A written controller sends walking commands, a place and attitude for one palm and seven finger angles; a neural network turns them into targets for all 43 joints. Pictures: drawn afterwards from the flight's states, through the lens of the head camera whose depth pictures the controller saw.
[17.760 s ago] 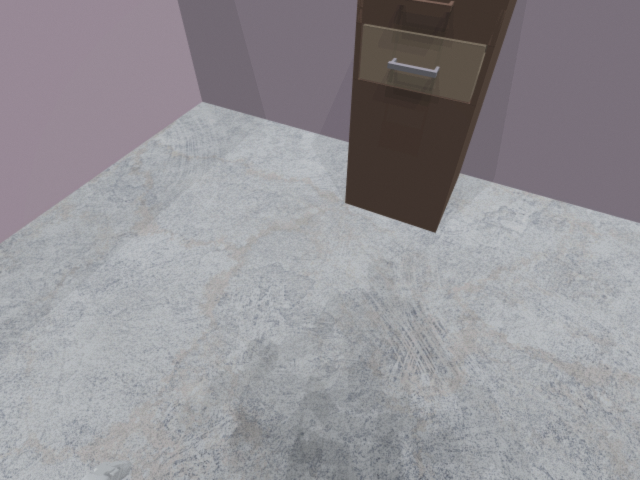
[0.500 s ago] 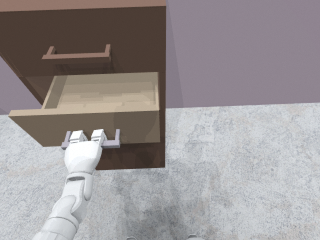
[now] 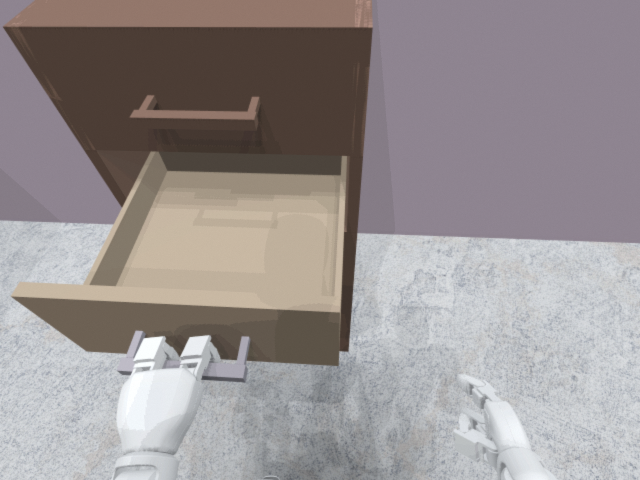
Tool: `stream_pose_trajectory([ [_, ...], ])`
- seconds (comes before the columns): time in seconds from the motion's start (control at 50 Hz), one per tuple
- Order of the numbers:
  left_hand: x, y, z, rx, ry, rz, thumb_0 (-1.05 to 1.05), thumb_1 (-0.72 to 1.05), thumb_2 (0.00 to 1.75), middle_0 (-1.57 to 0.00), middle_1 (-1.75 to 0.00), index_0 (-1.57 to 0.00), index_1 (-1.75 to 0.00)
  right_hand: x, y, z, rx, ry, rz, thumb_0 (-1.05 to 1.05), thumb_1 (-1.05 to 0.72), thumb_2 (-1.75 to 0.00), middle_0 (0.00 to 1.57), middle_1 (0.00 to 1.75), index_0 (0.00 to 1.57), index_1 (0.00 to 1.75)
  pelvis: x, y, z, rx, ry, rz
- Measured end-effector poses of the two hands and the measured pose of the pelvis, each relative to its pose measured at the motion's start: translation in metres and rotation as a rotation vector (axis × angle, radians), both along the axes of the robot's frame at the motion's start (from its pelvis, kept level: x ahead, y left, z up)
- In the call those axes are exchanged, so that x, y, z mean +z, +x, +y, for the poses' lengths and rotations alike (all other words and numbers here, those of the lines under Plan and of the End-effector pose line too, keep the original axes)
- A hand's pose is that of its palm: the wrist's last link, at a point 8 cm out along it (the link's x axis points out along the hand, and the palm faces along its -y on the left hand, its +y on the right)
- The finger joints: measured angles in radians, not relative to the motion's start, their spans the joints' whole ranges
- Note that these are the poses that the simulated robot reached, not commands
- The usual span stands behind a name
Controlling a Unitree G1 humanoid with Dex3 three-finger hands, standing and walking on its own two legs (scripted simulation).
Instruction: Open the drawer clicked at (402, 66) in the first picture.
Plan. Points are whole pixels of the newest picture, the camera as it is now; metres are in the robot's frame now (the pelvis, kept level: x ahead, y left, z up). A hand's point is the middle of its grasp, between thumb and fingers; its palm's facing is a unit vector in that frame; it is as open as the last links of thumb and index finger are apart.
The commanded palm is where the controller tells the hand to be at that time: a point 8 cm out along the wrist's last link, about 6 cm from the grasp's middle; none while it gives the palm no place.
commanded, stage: pull the drawer open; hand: left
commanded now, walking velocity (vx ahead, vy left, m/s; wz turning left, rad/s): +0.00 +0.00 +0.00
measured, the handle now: (187, 355) +0.27 +0.20 -0.01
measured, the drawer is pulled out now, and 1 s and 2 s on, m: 0.26 0.30 0.30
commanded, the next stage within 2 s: open the thumb to release the handle in 0.52 s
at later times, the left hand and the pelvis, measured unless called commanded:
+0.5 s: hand (172, 448) +0.17 +0.19 -0.03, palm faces -0.01 -0.10 -0.99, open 5.7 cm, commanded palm +0.12 +0.20 +0.01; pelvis -0.02 -0.01 -0.03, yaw -1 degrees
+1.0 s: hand (164, 442) +0.17 +0.21 -0.03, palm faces +0.00 -0.09 -1.00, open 9.6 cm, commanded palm +0.15 +0.20 +0.01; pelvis -0.04 -0.01 -0.01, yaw +1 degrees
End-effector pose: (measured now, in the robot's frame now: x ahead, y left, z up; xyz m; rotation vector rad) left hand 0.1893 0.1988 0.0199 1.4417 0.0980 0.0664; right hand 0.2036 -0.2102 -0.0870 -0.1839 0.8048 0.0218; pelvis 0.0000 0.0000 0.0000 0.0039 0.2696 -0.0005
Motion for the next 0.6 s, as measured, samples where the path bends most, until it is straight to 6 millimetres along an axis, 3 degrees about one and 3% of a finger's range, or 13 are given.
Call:
stream_pose_trajectory([
  [0.18,0.002,-0.044,0.0,0.0,-0.002,0.017,0.03,0.76,0.78,-0.26,-1.32,-0.4,-1.3,-0.017,-0.012,-0.004,0.036,0.005,0.014,0.01,-0.9,-0.9,0.2,0.3,0.2,0.3,-0.012,-0.008,-0.006,-0.012,0.015,0.012],
  [0.38,0.0,-0.045,0.0,-0.023,0.017,-0.005,0.02,0.76,0.8,-0.26,-1.27,-0.37,-1.28,-0.034,-0.034,-0.023,-0.003,-0.011,0.017,0.02,-0.9,-0.9,0.2,0.3,0.2,0.3,-0.027,-0.019,-0.011,-0.027,0.029,0.03],
  [0.6,0.0,-0.044,-0.001,-0.008,0.03,-0.007,0.02,0.75,0.82,-0.27,-1.26,-0.37,-1.31,-0.04,-0.056,-0.036,-0.052,-0.03,0.054,0.02,-0.9,-0.9,0.2,0.3,0.19,0.3,-0.026,-0.026,-0.012,-0.022,0.031,0.024],
])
